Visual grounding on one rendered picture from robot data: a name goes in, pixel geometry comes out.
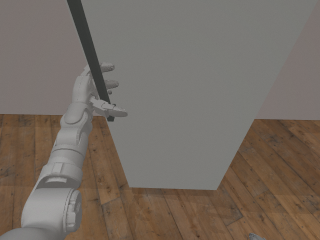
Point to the robot left forearm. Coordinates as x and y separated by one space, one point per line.
64 167

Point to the left robot upper arm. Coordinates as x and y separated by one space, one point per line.
50 214

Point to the handle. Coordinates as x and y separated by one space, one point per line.
84 34

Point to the fridge door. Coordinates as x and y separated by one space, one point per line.
193 75

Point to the robot left hand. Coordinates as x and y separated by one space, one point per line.
84 91

